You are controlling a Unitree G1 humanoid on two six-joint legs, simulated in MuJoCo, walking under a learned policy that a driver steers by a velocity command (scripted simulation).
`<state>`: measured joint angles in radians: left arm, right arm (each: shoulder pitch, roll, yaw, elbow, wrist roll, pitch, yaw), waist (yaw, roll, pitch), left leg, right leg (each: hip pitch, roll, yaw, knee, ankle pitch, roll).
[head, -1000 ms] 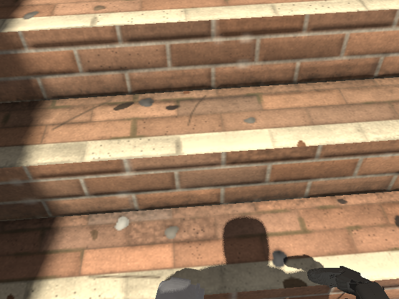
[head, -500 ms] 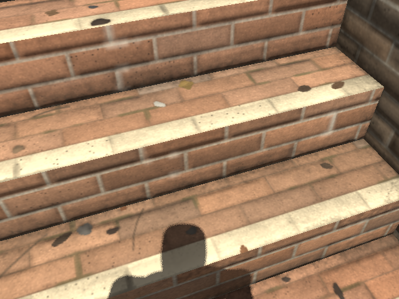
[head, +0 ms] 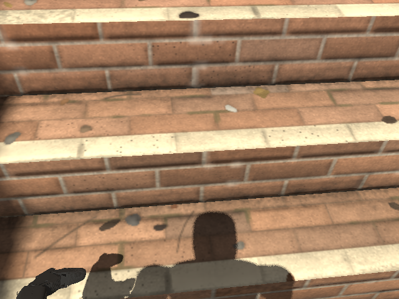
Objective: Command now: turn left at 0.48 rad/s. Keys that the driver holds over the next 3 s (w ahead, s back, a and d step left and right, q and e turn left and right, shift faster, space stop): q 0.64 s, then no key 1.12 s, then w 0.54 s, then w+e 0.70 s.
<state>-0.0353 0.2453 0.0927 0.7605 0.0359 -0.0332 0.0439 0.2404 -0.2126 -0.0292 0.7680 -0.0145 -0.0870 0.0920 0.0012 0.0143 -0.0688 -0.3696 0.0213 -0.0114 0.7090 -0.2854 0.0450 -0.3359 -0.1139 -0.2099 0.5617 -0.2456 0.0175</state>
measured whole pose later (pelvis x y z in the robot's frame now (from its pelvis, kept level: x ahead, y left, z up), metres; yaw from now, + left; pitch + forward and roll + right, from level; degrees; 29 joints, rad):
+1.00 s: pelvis +0.00 -0.03 -0.01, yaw +29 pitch +3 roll -1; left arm 0.17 0.08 -0.04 0.69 0.01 -0.02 -0.15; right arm 0.15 -0.18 0.00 0.75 -0.02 -0.05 0.06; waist -0.03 0.07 -0.07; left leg -0.47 0.05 -0.02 0.70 -0.21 -0.09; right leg -0.30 0.01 -0.08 0.66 -0.42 -0.03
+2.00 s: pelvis +0.01 -0.01 +0.01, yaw +27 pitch +4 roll +0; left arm 0.40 0.21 0.06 0.77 0.02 -0.02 0.06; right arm 0.36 -0.19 -0.08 0.79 -0.01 -0.01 -0.03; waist 0.03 0.00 -0.08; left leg -0.44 0.01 0.04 0.72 -0.35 0.08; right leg -0.24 0.00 -0.01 0.55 -0.39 -0.07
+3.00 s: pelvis +0.25 +0.23 +0.19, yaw +11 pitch +7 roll +1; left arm 0.46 0.13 -0.03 0.94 0.02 -0.11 -0.05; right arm 0.06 -0.19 0.04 0.80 -0.06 -0.03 0.02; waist 0.10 -0.01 -0.18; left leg -1.22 -0.04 -0.09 2.27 -0.43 0.06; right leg -0.44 0.14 0.29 0.72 -0.39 -0.04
